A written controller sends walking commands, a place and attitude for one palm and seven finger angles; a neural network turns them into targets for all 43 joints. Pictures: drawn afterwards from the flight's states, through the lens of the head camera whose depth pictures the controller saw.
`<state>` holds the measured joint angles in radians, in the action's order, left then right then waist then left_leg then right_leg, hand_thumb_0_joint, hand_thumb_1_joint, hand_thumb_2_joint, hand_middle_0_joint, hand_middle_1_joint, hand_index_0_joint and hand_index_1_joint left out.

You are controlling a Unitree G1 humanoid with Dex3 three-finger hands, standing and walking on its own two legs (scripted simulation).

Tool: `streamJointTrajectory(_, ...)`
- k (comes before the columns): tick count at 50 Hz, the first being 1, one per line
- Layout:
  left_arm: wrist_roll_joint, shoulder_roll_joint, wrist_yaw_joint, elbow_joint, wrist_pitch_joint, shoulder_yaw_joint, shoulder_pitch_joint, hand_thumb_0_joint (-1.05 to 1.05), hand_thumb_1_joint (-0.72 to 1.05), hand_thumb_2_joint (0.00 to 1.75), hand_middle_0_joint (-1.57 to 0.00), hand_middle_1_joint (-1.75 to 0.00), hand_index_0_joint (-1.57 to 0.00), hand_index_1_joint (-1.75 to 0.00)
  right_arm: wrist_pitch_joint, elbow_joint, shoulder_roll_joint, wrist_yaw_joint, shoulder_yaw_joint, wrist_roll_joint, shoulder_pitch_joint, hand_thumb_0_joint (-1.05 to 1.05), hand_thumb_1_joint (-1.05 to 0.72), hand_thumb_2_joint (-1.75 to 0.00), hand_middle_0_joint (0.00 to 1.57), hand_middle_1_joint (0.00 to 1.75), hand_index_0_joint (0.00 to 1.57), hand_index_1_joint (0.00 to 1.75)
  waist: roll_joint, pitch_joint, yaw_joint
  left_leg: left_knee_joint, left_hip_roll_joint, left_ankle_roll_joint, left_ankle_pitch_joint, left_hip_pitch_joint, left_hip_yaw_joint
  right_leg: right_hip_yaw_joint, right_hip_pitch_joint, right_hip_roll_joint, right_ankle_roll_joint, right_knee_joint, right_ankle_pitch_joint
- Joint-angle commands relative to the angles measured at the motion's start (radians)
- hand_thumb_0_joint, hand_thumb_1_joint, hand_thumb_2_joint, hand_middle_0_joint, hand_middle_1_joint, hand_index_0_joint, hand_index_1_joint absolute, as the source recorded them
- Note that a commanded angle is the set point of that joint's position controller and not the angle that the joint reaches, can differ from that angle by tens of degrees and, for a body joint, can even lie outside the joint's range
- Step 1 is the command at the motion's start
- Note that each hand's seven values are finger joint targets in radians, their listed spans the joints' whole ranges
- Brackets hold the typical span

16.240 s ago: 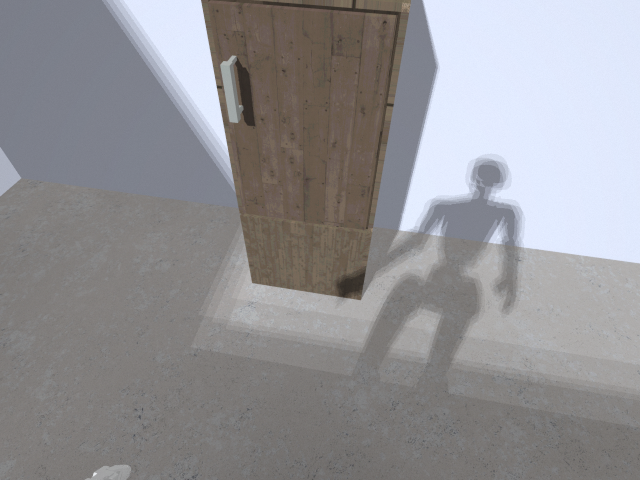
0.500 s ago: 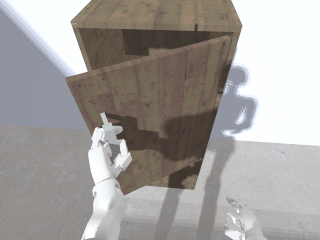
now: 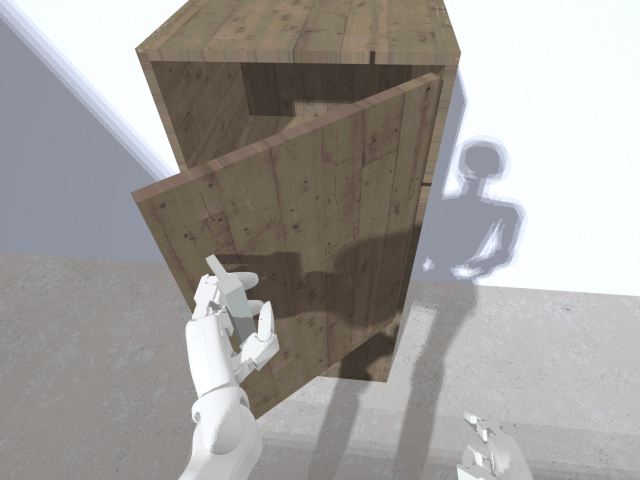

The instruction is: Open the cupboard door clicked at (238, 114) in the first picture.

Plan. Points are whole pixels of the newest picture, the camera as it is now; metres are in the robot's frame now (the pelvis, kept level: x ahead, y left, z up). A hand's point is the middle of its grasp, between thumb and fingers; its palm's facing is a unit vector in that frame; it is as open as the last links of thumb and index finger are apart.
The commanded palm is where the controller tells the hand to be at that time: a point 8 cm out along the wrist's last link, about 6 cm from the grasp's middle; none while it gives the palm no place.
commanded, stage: open thumb and fingers to let go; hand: left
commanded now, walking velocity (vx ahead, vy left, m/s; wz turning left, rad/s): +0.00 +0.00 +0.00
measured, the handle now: (233, 306) +0.30 +0.13 +0.09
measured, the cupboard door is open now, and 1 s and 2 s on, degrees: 42 45 45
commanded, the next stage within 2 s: slide the hand sideways off the handle in 0.62 s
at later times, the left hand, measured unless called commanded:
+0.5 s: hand (259, 336) +0.26 +0.09 +0.09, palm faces +0.31 -0.95 -0.01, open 14.5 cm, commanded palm +0.21 +0.12 +0.09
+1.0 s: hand (253, 371) +0.22 +0.09 +0.09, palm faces -0.16 -0.99 +0.03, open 16.3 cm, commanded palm +0.20 +0.14 +0.09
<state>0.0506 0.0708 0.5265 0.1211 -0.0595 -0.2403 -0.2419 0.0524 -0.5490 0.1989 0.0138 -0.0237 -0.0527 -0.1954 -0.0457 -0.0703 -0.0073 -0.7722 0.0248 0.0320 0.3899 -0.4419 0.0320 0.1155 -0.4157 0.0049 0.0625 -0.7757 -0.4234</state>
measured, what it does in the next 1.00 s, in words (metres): stands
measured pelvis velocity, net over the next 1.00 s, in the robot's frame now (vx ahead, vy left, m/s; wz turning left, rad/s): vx -0.02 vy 0.03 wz -0.02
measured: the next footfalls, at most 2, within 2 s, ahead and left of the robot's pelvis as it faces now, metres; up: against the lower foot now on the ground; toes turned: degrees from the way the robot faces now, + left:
none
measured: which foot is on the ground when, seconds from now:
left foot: down 0.00-1.00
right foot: down 0.00-1.00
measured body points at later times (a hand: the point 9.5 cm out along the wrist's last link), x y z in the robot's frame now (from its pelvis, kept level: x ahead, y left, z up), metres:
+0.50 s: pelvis -0.01 +0.02 +0.00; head -0.01 +0.00 +0.45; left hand +0.24 +0.14 +0.09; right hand +0.18 -0.19 -0.09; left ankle +0.01 +0.15 -0.71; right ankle -0.01 -0.07 -0.71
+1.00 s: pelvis -0.02 +0.03 +0.00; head -0.02 +0.02 +0.45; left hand +0.22 +0.14 +0.09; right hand +0.16 -0.18 -0.08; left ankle +0.01 +0.15 -0.71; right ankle -0.01 -0.07 -0.71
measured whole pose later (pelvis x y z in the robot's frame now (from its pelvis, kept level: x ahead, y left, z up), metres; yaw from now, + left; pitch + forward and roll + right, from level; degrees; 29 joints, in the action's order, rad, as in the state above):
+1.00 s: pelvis -0.02 +0.03 +0.00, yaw -1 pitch +2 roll -1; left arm -0.09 -0.07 0.02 0.15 -0.12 -0.24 -0.25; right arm -0.03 -0.49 0.22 0.03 -0.05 0.01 -0.23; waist -0.06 -0.04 -0.01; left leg -0.81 0.00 -0.01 0.38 -0.46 0.00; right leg 0.08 -0.43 -0.02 0.02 -0.79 -0.39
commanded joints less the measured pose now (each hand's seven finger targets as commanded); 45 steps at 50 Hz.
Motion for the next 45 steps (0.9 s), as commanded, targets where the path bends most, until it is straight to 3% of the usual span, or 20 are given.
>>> streamJointTrajectory(1,0.043,0.069,-0.003,0.231,-0.079,-0.038,0.191,0.00,0.13,0.57,-0.35,-1.27,-0.35,-1.27,-0.059,0.174,0.065,0.006,0.031,0.000,0.126,0.00,-0.90,-0.90,0.20,0.30,0.20,0.30,0.108,-0.167,0.012,0.049,-0.049,-0.054,-0.192,0.058,-0.016,-0.120,0.072,-0.049,-0.055,0.177,0.325)
streamJointTrajectory(4,0.031,0.065,-0.010,0.215,-0.085,-0.030,0.206,0.00,-0.08,0.48,-0.33,-1.24,-0.33,-1.24,-0.065,0.172,0.067,0.010,0.031,0.001,0.129,0.00,-0.90,-0.90,0.20,0.30,0.20,0.30,0.146,-0.151,0.014,0.053,-0.049,-0.056,-0.174,0.054,-0.013,-0.130,0.071,-0.053,-0.059,0.200,0.286)
streamJointTrajectory(6,0.019,0.067,-0.012,0.209,-0.083,-0.021,0.175,0.00,-0.22,0.42,-0.32,-1.23,-0.32,-1.23,-0.065,0.180,0.065,0.010,0.029,0.001,0.132,0.00,-0.90,-0.90,0.20,0.30,0.20,0.30,0.142,-0.160,0.000,0.060,-0.052,-0.054,-0.169,0.053,-0.016,-0.130,0.085,-0.054,-0.058,0.205,0.282)
streamJointTrajectory(10,0.021,0.077,-0.010,0.201,-0.079,-0.026,0.188,0.00,-0.50,0.30,-0.30,-1.20,-0.30,-1.20,-0.062,0.179,0.065,0.010,0.029,0.002,0.131,0.00,-0.90,-0.90,0.20,0.30,0.20,0.30,0.144,-0.147,0.002,0.070,-0.049,-0.055,-0.179,0.064,-0.017,-0.117,0.081,-0.049,-0.056,0.203,0.282)
streamJointTrajectory(12,0.027,0.075,-0.005,0.206,-0.082,-0.027,0.192,0.00,-0.50,0.30,-0.30,-1.20,-0.30,-1.20,-0.061,0.178,0.066,0.008,0.030,0.003,0.136,0.00,-0.90,-0.90,0.20,0.30,0.20,0.30,0.132,-0.139,0.003,0.073,-0.047,-0.055,-0.179,0.069,-0.019,-0.110,0.071,-0.042,-0.049,0.201,0.262)
streamJointTrajectory(14,0.035,0.094,-0.001,0.209,-0.078,-0.048,0.183,0.00,-0.50,0.30,-0.28,-1.10,-0.28,-1.10,-0.061,0.181,0.066,0.002,0.032,0.004,0.138,0.00,-0.90,-0.90,0.20,0.30,0.20,0.30,0.099,-0.140,0.002,0.075,-0.043,-0.055,-0.190,0.078,-0.018,-0.097,0.062,-0.035,-0.042,0.186,0.262)
streamJointTrajectory(19,0.045,0.131,0.008,0.200,-0.072,-0.092,0.214,0.00,-0.50,0.30,-0.24,-0.85,-0.24,-0.85,-0.064,0.182,0.070,-0.007,0.030,0.006,0.144,0.00,-0.90,-0.90,0.20,0.30,0.20,0.30,0.082,-0.106,0.012,0.079,-0.037,-0.054,-0.163,0.073,-0.006,-0.070,0.016,-0.021,-0.032,0.170,0.191)
streamJointTrajectory(26,0.028,0.116,0.018,0.213,-0.053,-0.064,0.217,0.00,-0.50,0.30,-0.18,-0.50,-0.18,-0.50,-0.053,0.182,0.067,-0.005,0.030,0.007,0.151,0.00,-0.90,-0.90,0.20,0.30,0.20,0.30,0.112,-0.153,-0.003,0.083,-0.035,-0.052,-0.186,0.077,-0.006,-0.062,0.045,-0.014,-0.029,0.156,0.219)
streamJointTrajectory(30,0.030,0.129,0.024,0.217,-0.033,-0.071,0.194,0.00,-0.50,0.30,-0.15,-0.30,-0.15,-0.30,-0.040,0.184,0.064,-0.011,0.026,0.010,0.161,0.00,-0.90,-0.90,0.20,0.30,0.20,0.30,0.085,-0.147,-0.011,0.091,-0.032,-0.046,-0.196,0.071,-0.003,-0.047,0.049,-0.008,-0.022,0.139,0.227)
streamJointTrajectory(36,0.031,0.135,0.041,0.204,-0.013,-0.065,0.261,0.00,-0.50,0.30,-0.15,-0.30,-0.15,-0.30,-0.034,0.178,0.064,-0.011,0.023,0.008,0.179,0.00,-0.90,-0.90,0.20,0.30,0.20,0.30,0.090,-0.135,-0.004,0.084,-0.035,-0.048,-0.154,0.070,0.000,-0.053,0.018,-0.009,-0.023,0.156,0.154)
streamJointTrajectory(37,0.123,0.019,-0.169,0.198,-0.057,-0.248,0.255,0.00,-0.50,0.30,-0.15,-0.30,-0.15,-0.30,-0.038,0.151,0.103,-0.020,0.021,0.010,0.096,0.00,-0.90,-0.90,0.20,0.30,0.20,0.30,0.147,-0.070,0.083,0.078,-0.038,-0.064,-0.180,0.090,-0.002,-0.091,-0.025,-0.014,-0.031,0.143,0.243)
streamJointTrajectory(38,0.072,-0.061,-0.291,0.260,-0.098,-0.157,0.276,0.00,-0.50,0.30,-0.15,-0.30,-0.15,-0.30,-0.041,0.187,0.101,-0.012,0.035,0.025,0.080,0.00,-0.90,-0.90,0.20,0.30,0.20,0.30,0.102,-0.160,0.046,0.074,-0.039,-0.070,-0.201,0.085,-0.010,-0.092,0.022,-0.019,-0.026,0.122,0.303)
streamJointTrajectory(39,0.055,-0.106,-0.362,0.265,-0.128,-0.131,0.258,0.00,-0.50,0.30,-0.15,-0.30,-0.15,-0.30,-0.047,0.193,0.094,-0.001,0.027,0.028,0.080,0.00,-0.90,-0.90,0.20,0.30,0.20,0.30,0.077,-0.197,0.025,0.074,-0.044,-0.072,-0.228,0.088,-0.014,-0.096,0.057,-0.021,-0.023,0.102,0.352)
streamJointTrajectory(40,0.037,-0.119,-0.421,0.291,-0.147,-0.129,0.267,0.00,-0.50,0.30,-0.15,-0.30,-0.15,-0.30,-0.055,0.204,0.092,0.007,0.025,0.033,0.086,0.00,-0.90,-0.90,0.20,0.30,0.20,0.30,0.049,-0.209,0.025,0.071,-0.044,-0.072,-0.228,0.099,-0.015,-0.098,0.058,-0.023,-0.024,0.102,0.359)
streamJointTrajectory(42,-0.029,-0.110,-0.542,0.277,-0.164,-0.141,0.270,0.00,-0.50,0.30,-0.15,-0.30,-0.15,-0.30,-0.086,0.216,0.094,0.014,0.015,0.047,0.078,0.00,-0.90,-0.90,0.20,0.30,0.20,0.30,0.065,-0.167,0.048,0.072,-0.044,-0.073,-0.183,0.089,-0.006,-0.092,0.027,-0.019,-0.029,0.113,0.302)
streamJointTrajectory(43,-0.074,-0.095,-0.574,0.268,-0.158,-0.125,0.245,0.00,-0.50,0.30,-0.15,-0.30,-0.15,-0.30,-0.098,0.229,0.094,0.017,0.009,0.058,0.084,0.00,-0.90,-0.90,0.20,0.30,0.20,0.30,0.050,-0.142,0.039,0.083,-0.041,-0.068,-0.148,0.079,0.000,-0.086,0.020,-0.014,-0.024,0.119,0.247)
streamJointTrajectory(44,-0.114,-0.072,-0.582,0.253,-0.152,-0.111,0.236,0.00,-0.50,0.30,-0.15,-0.30,-0.15,-0.30,-0.114,0.235,0.091,0.021,0.004,0.065,0.092,0.00,-0.90,-0.90,0.20,0.30,0.20,0.30,0.072,-0.104,0.041,0.091,-0.038,-0.065,-0.110,0.068,0.006,-0.077,-0.001,-0.009,-0.029,0.132,0.194)
streamJointTrajectory(45,-0.142,-0.068,-0.576,0.259,-0.145,-0.080,0.207,0.00,-0.50,0.30,-0.15,-0.30,-0.15,-0.30,-0.128,0.243,0.093,0.025,0.005,0.068,0.100,0.00,-0.90,-0.90,0.20,0.30,0.20,0.30,0.075,-0.102,0.025,0.102,-0.037,-0.059,-0.076,0.063,0.011,-0.067,-0.007,-0.006,-0.030,0.137,0.141)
